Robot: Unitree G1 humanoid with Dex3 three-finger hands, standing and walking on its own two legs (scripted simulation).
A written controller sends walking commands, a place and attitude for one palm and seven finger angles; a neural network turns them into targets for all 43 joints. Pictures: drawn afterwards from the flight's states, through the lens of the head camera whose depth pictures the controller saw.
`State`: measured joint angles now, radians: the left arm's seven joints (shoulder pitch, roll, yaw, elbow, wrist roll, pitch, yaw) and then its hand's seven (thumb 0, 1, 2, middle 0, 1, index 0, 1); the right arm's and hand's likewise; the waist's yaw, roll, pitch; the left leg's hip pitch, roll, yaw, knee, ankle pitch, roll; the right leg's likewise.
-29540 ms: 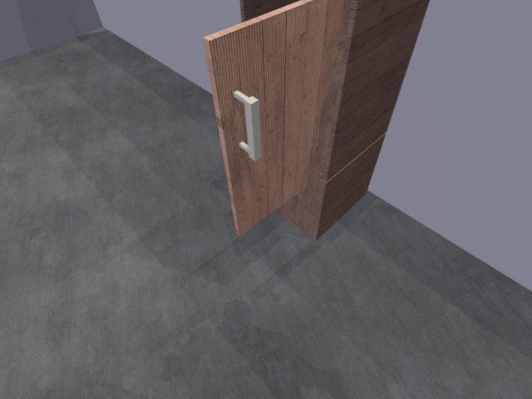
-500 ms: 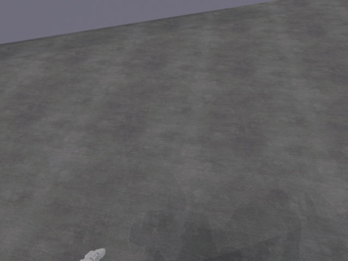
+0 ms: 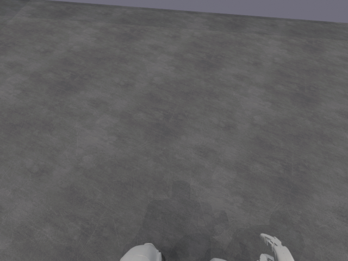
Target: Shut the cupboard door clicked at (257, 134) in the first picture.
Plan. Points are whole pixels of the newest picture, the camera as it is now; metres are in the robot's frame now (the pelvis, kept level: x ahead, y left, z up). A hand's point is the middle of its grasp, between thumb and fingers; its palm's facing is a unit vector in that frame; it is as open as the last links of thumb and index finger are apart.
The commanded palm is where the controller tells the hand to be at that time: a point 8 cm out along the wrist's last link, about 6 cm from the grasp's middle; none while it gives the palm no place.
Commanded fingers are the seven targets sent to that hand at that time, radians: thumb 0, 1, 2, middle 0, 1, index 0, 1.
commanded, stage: turn to face it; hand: left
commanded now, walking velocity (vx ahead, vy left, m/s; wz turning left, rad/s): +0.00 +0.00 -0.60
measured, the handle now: out of the picture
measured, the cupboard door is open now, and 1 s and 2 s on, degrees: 57 57 57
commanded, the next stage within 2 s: none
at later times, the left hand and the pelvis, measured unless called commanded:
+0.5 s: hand (128, 216) +0.23 +0.15 -0.14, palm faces -0.26 -0.95 -0.19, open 7.4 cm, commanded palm none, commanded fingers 0.00 0.90 0.90 -0.20 -0.30 -0.20 -0.30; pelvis +0.09 -0.01 +0.02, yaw -16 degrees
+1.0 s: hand (146, 191) +0.31 +0.11 -0.16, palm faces -0.48 -0.85 -0.21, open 7.4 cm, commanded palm none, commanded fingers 0.00 0.90 0.90 -0.20 -0.30 -0.20 -0.30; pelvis +0.14 -0.02 +0.01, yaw -33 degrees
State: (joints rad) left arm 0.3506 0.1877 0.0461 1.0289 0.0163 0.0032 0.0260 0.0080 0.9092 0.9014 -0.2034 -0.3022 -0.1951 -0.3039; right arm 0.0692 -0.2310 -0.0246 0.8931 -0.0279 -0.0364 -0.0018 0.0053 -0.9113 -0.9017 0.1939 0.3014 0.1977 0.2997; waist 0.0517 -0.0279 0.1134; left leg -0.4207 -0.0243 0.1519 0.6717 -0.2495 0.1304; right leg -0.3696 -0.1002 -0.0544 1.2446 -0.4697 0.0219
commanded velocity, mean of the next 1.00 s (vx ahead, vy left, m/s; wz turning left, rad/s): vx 0.00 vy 0.00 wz -0.60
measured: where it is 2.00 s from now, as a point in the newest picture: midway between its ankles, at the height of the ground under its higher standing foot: outside the picture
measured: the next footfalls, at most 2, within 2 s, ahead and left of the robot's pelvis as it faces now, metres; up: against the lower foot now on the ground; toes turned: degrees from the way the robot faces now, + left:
right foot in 0.58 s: +0.08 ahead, -0.15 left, +0.00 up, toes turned -26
left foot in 0.98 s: +0.26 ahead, +0.06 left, +0.00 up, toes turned -29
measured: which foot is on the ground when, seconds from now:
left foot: down 0.00-0.60, up 0.62-0.96, down 0.98-1.00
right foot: up 0.00-0.56, down 0.58-0.98, up 1.00-1.00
